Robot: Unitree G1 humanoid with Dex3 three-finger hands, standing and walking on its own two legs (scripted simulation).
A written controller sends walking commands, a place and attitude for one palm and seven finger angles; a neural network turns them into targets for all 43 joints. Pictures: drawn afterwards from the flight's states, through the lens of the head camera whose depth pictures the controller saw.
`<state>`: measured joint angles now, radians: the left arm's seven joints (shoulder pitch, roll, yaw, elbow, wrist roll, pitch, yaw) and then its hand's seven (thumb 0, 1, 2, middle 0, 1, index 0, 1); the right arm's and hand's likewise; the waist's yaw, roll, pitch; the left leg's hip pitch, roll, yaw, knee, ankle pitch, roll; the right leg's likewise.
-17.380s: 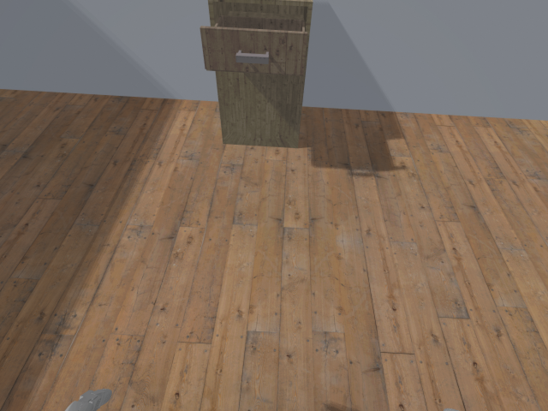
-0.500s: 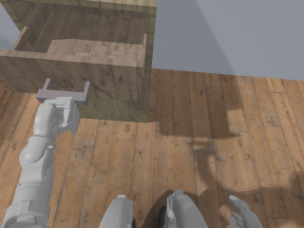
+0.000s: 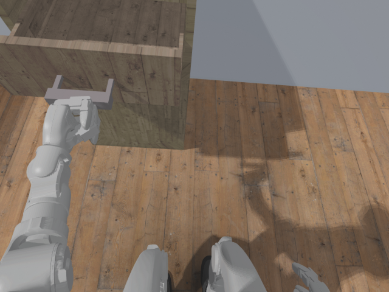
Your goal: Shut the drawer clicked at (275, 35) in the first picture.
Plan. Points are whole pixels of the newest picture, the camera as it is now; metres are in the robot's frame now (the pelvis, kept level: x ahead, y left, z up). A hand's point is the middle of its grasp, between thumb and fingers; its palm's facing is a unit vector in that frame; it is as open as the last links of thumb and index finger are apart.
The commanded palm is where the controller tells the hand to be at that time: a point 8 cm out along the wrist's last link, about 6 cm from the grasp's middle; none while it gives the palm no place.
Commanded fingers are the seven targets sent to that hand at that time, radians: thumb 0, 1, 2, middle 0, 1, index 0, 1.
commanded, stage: push the drawer shut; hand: left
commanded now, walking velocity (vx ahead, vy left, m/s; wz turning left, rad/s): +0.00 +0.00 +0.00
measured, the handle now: (82, 90) +0.51 +0.23 +0.03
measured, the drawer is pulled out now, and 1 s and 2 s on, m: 0.16 0.04 0.00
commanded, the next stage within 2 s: pull the fist back off the drawer in 1.66 s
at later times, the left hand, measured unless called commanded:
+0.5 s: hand (100, 101) +0.49 +0.19 +0.03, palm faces -0.05 -1.00 -0.03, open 3.4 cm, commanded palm +0.48 +0.24 +0.03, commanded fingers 0.00 0.90 0.90 -1.40 -1.60 -1.40 -1.60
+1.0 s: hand (106, 79) +0.54 +0.19 +0.03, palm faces -0.04 -1.00 -0.03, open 3.4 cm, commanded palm +0.55 +0.22 +0.03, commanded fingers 0.00 0.90 0.90 -1.40 -1.60 -1.40 -1.60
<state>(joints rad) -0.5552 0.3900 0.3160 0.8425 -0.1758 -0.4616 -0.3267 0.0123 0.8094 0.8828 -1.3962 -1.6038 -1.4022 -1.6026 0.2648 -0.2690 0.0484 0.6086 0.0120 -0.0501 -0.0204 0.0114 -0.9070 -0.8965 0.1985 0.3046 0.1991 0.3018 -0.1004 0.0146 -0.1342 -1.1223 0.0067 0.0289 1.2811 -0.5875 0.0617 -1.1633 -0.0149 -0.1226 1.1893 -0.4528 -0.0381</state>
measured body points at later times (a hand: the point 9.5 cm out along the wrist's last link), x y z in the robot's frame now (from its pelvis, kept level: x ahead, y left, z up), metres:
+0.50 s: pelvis +0.00 +0.00 -0.01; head +0.16 +0.03 +0.41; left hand +0.48 +0.25 +0.03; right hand +0.04 -0.27 -0.12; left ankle +0.01 +0.08 -0.62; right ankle +0.06 -0.11 -0.62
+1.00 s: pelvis -0.01 +0.00 -0.02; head +0.18 +0.03 +0.39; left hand +0.54 +0.24 +0.03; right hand +0.00 -0.27 -0.12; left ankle +0.01 +0.08 -0.62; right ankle +0.06 -0.11 -0.62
